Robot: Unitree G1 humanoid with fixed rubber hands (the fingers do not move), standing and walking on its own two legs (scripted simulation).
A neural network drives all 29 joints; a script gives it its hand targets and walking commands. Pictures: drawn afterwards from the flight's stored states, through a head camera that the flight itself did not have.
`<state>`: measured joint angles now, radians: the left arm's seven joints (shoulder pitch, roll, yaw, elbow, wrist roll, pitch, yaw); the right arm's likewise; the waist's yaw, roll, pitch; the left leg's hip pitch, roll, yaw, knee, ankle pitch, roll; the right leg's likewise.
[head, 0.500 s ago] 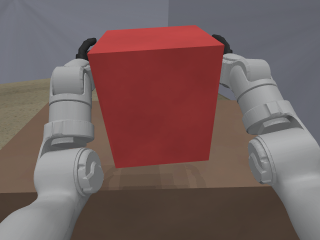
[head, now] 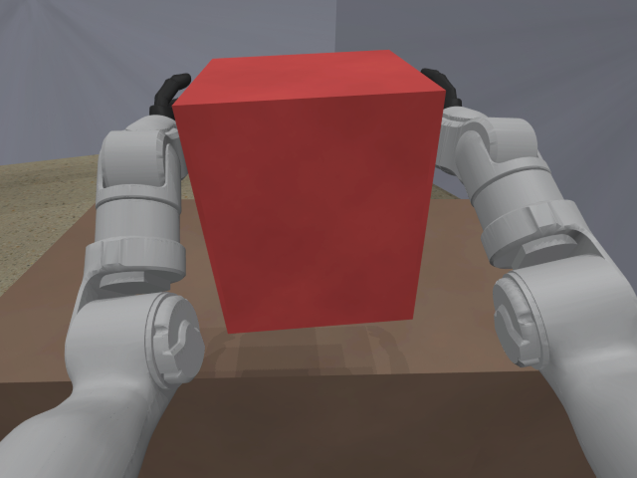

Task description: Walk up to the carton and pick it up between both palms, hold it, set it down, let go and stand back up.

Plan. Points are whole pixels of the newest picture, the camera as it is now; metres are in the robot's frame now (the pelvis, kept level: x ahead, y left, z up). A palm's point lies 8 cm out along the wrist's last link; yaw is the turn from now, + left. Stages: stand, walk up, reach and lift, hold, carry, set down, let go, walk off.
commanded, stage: hold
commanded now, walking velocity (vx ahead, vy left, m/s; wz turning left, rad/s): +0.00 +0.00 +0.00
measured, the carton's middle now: (311, 187) +0.36 +0.00 +0.29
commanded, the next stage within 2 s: none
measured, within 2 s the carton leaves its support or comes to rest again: neither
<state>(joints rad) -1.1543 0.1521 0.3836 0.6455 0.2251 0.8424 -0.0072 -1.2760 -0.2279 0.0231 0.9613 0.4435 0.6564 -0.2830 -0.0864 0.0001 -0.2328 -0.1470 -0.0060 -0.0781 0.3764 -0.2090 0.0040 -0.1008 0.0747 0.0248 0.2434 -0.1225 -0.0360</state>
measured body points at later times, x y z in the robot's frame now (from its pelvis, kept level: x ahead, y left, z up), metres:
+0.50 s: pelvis +0.00 +0.00 +0.00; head -0.10 +0.02 +0.44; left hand +0.40 +0.15 +0.34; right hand +0.38 -0.15 +0.35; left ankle +0.00 +0.11 -0.75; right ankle +0.00 -0.10 -0.75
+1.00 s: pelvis +0.00 +0.00 +0.00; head -0.10 +0.02 +0.44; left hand +0.39 +0.16 +0.35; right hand +0.38 -0.15 +0.35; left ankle +0.00 +0.11 -0.75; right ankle +0.00 -0.10 -0.75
